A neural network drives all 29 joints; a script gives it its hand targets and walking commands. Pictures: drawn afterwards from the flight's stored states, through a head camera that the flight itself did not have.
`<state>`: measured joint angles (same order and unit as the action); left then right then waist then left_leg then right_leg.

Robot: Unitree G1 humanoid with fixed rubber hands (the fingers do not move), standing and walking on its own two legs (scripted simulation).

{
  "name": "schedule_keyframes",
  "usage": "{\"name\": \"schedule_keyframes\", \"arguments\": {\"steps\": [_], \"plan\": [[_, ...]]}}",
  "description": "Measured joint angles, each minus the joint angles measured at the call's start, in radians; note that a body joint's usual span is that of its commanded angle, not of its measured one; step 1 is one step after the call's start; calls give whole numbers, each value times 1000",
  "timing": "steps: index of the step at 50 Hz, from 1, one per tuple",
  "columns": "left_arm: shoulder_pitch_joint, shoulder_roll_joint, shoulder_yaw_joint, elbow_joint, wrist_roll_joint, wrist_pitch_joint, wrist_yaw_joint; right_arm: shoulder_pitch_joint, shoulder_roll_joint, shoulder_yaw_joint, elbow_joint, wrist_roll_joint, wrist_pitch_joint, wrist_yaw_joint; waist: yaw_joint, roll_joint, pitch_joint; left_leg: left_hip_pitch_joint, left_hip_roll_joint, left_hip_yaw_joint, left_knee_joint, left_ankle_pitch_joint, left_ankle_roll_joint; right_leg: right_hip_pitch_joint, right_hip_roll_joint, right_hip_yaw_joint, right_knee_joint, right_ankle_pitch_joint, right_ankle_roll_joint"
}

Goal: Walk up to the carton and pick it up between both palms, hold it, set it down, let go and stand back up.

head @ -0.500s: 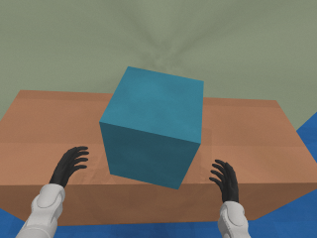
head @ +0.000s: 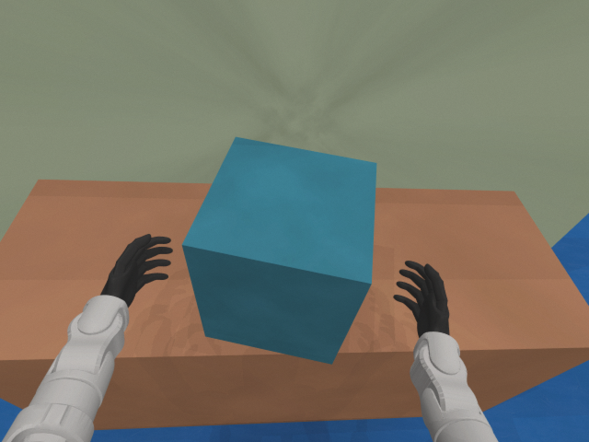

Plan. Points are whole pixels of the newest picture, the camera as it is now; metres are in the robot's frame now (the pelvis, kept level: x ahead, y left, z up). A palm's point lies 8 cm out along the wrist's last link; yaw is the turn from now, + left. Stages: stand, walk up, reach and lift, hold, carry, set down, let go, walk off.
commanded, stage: reach and lift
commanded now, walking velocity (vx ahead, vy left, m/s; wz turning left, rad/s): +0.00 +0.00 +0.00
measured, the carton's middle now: (285, 255) +0.42 +0.00 -0.04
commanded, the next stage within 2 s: none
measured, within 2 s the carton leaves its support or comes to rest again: neither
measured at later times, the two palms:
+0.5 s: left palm (141, 225) +0.39 +0.21 +0.07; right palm (434, 266) +0.34 -0.20 +0.06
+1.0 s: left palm (145, 168) +0.44 +0.21 +0.13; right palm (439, 210) +0.39 -0.21 +0.12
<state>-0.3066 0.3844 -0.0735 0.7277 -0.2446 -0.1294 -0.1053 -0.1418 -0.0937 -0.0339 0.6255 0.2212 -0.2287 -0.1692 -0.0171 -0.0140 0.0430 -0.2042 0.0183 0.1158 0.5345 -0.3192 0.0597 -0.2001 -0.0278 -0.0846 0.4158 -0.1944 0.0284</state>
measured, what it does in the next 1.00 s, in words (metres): stands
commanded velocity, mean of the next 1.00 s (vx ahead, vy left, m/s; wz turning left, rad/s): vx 0.00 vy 0.00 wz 0.00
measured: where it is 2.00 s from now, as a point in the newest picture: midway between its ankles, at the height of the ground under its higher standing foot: outside the picture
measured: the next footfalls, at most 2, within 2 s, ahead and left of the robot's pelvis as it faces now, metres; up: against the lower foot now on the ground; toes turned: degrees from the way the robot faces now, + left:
none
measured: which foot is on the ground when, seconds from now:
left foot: down 0.00-1.00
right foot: down 0.00-1.00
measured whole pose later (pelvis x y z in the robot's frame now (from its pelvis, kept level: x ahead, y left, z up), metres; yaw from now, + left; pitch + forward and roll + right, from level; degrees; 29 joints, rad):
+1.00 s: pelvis +0.00 -0.01 +0.01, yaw +0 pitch +3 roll -2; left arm -0.89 0.43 -0.04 0.98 -0.23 0.18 -0.10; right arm -0.67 -0.16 -0.07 0.71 0.28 0.14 -0.24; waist -0.07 -0.04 0.00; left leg -0.25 0.02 0.10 0.46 -0.27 0.05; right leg -0.23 -0.02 -0.10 0.32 -0.14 0.02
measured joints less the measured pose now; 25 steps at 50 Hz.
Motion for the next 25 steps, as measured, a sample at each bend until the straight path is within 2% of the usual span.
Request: {"name": "schedule_keyframes", "arguments": {"steps": [6, 11, 20, 25], "plan": [[-60, 5, 9, 7, -4, 51, -14, -56, -15, 3, -50, -6, 66, -17, -12, 10, -26, -1, 0, -1, -19, 12, -2, -1, 2, -1, -18, 10, -1], [-142, 7, 29, 65, 4, 91, -27, -119, -14, 5, -15, -1, 124, -32, -20, -3, -26, 15, 0, -5, -34, 21, -6, 13, 3, -5, -25, 12, -7], [-268, 12, 33, 138, 24, 138, -19, -214, 1, -10, 6, 10, 193, -49, -28, -14, -19, -18, 2, -14, -44, 39, -14, -18, 6, -13, -31, 23, -15], [-318, 20, 29, 143, 0, 158, -11, -256, -1, -25, -23, 1, 221, -64, -31, -6, -44, -58, 2, -16, -41, 42, -14, -58, 5, -15, -27, 25, -14]]}}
